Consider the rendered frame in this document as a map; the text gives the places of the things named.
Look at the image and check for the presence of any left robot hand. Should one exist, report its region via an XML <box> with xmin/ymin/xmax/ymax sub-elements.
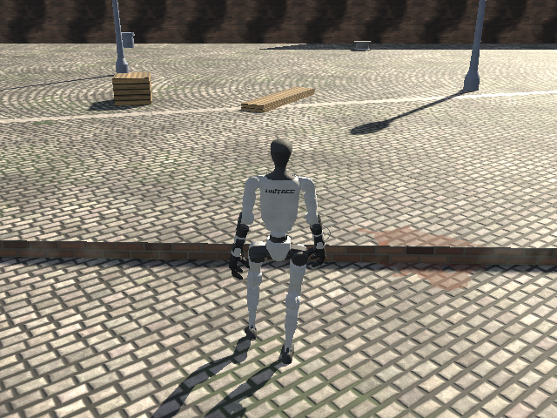
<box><xmin>229</xmin><ymin>254</ymin><xmax>250</xmax><ymax>280</ymax></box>

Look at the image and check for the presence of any left robot thigh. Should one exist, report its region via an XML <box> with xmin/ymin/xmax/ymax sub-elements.
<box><xmin>248</xmin><ymin>241</ymin><xmax>267</xmax><ymax>287</ymax></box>

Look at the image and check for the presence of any left robot upper arm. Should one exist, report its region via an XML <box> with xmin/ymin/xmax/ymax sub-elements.
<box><xmin>240</xmin><ymin>175</ymin><xmax>263</xmax><ymax>225</ymax></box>

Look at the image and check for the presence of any left robot forearm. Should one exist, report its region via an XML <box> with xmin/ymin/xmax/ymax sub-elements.
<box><xmin>231</xmin><ymin>212</ymin><xmax>249</xmax><ymax>257</ymax></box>

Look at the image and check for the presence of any right robot hand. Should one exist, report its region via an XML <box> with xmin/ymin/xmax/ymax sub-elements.
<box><xmin>308</xmin><ymin>246</ymin><xmax>326</xmax><ymax>267</ymax></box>

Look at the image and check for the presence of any right robot upper arm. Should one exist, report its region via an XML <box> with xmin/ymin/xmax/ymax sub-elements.
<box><xmin>299</xmin><ymin>176</ymin><xmax>319</xmax><ymax>225</ymax></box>

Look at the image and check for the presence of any humanoid robot head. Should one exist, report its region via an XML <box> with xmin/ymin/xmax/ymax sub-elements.
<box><xmin>265</xmin><ymin>138</ymin><xmax>295</xmax><ymax>180</ymax></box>

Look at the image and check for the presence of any right robot forearm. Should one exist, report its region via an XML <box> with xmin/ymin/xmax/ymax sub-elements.
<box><xmin>310</xmin><ymin>212</ymin><xmax>325</xmax><ymax>249</ymax></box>

